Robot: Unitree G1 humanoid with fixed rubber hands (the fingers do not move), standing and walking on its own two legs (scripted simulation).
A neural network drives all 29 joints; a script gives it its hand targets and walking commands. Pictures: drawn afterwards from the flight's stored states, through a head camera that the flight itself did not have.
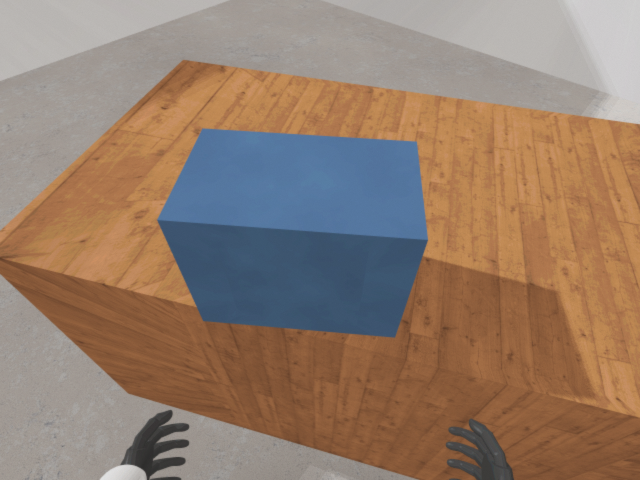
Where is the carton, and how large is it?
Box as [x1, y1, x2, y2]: [157, 128, 427, 337]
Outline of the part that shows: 203,128 157,219 202,319 208,321 394,337 427,241 416,142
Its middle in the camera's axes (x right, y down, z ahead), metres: -0.03 -0.01 +0.56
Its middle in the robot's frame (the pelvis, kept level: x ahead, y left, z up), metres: +0.43 +0.08 +0.04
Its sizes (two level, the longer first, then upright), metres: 0.293 0.174 0.226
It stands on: a pedestal, 0.71 m high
